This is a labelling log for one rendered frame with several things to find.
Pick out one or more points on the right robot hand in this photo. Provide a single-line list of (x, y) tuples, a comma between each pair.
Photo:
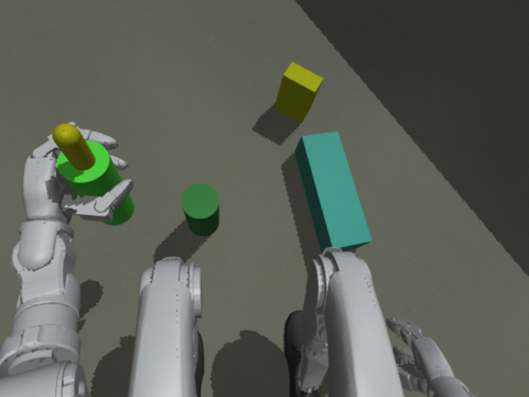
[(423, 363)]

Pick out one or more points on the left robot hand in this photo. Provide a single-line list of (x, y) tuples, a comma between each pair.
[(47, 195)]

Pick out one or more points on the right robot foot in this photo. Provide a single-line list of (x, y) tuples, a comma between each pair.
[(293, 341)]

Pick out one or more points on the left robot arm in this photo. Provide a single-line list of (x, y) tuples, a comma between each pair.
[(41, 356)]

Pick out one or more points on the right robot arm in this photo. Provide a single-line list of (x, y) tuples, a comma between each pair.
[(447, 386)]

